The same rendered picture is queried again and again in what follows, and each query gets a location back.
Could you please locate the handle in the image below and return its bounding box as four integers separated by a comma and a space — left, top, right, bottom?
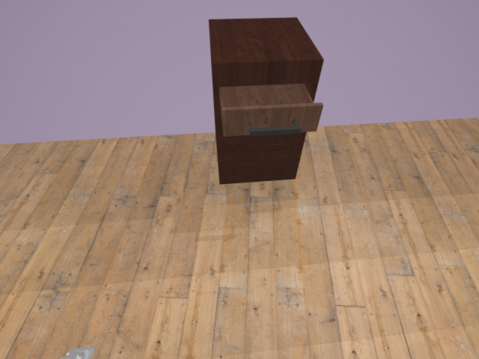
248, 119, 301, 136

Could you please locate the cabinet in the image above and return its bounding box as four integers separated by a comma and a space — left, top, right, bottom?
209, 17, 324, 185

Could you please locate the drawer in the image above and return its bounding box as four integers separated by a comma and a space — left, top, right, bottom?
219, 84, 323, 137

